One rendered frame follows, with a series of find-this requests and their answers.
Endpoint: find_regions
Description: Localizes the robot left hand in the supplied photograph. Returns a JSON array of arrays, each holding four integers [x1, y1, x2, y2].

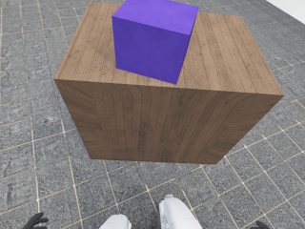
[[23, 212, 49, 229]]

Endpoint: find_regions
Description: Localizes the pedestal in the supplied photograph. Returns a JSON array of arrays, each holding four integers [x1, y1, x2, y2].
[[53, 1, 285, 165]]

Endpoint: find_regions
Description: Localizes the robot left thigh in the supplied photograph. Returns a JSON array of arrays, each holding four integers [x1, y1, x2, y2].
[[99, 215, 132, 229]]

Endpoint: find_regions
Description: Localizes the right robot shin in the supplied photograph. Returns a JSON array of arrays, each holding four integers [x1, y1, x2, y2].
[[160, 195, 173, 229]]

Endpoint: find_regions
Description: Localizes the carton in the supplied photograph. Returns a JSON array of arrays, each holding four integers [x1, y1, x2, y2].
[[112, 0, 199, 85]]

